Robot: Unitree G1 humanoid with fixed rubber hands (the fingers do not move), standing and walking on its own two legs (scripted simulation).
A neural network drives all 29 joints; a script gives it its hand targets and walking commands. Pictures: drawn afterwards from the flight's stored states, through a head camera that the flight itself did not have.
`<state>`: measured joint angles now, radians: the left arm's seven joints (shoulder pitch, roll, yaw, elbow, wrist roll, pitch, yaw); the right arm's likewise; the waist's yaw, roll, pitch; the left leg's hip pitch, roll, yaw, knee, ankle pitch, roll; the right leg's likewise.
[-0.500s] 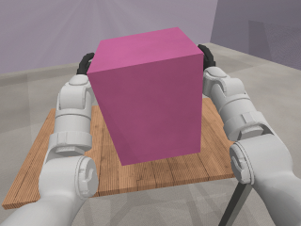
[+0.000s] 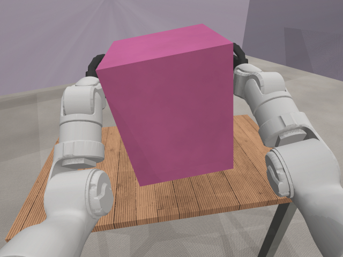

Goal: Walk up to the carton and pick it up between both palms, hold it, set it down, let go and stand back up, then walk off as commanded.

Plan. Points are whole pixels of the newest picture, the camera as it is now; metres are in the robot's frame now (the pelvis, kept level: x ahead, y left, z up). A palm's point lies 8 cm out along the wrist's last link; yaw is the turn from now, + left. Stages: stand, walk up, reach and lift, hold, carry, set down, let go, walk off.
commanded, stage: reach and lift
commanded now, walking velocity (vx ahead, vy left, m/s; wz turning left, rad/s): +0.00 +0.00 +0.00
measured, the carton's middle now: (171, 103) +0.38 -0.02 +0.25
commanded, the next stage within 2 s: hold in 0.48 s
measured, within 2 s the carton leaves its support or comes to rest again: neither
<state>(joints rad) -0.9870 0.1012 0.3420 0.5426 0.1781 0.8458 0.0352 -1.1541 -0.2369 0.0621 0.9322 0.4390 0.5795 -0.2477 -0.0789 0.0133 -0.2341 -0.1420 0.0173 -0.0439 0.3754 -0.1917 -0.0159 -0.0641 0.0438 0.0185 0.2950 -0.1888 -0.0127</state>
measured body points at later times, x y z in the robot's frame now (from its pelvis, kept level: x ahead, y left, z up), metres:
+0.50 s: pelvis +0.00 -0.01 +0.00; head -0.11 +0.01 +0.44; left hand +0.38 +0.15 +0.32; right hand +0.38 -0.16 +0.34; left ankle +0.01 +0.13 -0.75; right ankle -0.02 -0.11 -0.75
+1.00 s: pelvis -0.01 -0.01 +0.00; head -0.11 +0.01 +0.44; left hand +0.38 +0.16 +0.33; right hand +0.38 -0.16 +0.35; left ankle +0.01 +0.13 -0.75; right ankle -0.02 -0.11 -0.75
